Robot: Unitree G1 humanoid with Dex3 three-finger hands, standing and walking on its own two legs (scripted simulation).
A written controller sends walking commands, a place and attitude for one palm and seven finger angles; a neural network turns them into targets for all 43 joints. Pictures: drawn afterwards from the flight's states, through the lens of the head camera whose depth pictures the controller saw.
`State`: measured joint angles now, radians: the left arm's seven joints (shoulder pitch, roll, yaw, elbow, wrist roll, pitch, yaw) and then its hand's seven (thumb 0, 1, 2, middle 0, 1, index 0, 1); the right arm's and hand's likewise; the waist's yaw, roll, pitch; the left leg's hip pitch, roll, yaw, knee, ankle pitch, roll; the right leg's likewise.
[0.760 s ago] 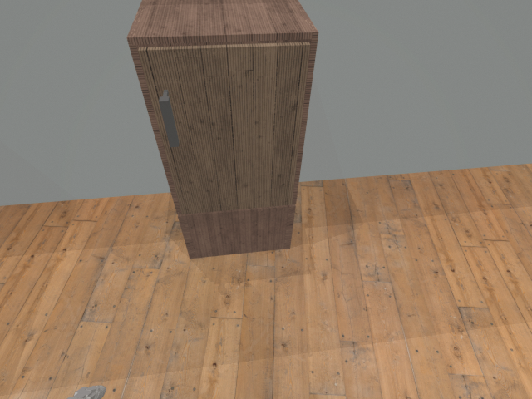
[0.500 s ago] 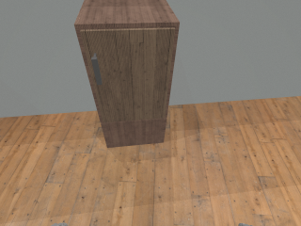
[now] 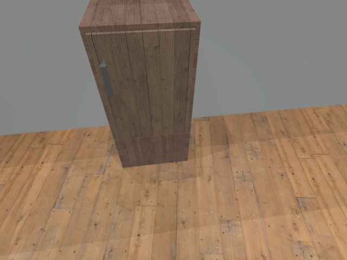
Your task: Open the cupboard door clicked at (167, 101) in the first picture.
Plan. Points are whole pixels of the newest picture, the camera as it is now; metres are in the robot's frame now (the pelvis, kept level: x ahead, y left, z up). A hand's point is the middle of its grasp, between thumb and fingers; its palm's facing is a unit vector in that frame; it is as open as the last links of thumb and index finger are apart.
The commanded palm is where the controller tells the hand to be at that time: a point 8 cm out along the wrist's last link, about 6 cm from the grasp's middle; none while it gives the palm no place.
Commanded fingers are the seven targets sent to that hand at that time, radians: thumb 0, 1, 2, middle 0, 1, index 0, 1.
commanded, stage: stand and wait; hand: left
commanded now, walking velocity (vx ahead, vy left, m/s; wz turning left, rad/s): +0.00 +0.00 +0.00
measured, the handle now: (107, 77) +0.78 +0.32 -0.02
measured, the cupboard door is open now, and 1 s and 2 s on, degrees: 0 0 0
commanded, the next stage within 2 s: look at it before walking up in 0.06 s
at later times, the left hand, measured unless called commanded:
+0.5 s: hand out of the picture +0.08 +0.24 -0.15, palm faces -0.02 -0.94 -0.34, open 7.4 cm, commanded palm none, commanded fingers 0.00 0.90 0.90 -0.20 -0.30 -0.20 -0.30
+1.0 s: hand out of the picture +0.07 +0.24 -0.15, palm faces +0.01 -0.94 -0.34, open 7.4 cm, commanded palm none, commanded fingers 0.00 0.90 0.90 -0.20 -0.30 -0.20 -0.30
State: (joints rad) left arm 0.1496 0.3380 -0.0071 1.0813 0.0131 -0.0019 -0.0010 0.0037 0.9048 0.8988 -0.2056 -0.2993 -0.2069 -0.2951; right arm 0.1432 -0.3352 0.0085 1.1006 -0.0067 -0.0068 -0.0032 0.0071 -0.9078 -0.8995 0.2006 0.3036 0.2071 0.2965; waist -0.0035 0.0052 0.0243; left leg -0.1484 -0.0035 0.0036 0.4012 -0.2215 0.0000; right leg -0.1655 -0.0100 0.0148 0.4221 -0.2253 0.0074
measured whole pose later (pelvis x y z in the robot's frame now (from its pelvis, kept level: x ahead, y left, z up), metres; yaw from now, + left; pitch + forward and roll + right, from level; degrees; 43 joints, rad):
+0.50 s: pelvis +0.00 -0.01 +0.00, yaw +0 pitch -2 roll +0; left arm 0.14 0.33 -0.01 1.09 0.01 -0.01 0.00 0.00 0.90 0.90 -0.21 -0.30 -0.21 -0.30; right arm 0.13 -0.34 0.01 1.11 -0.01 -0.01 0.00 0.01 -0.91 -0.90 0.20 0.30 0.21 0.30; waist 0.00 0.00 0.02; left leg -0.13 0.01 0.00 0.37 -0.20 -0.02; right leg -0.15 0.01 0.01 0.39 -0.21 -0.01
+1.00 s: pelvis +0.00 -0.01 +0.00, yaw +2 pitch -2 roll +0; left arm 0.14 0.33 0.00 1.07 0.01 0.00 0.01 0.00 0.91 0.90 -0.21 -0.30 -0.21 -0.30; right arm 0.14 -0.32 0.01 1.10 -0.01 0.00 0.00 0.01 -0.91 -0.90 0.20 0.30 0.21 0.30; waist 0.00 0.00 0.03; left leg -0.16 0.00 -0.03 0.40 -0.21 -0.01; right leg -0.16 -0.01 -0.02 0.41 -0.22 0.00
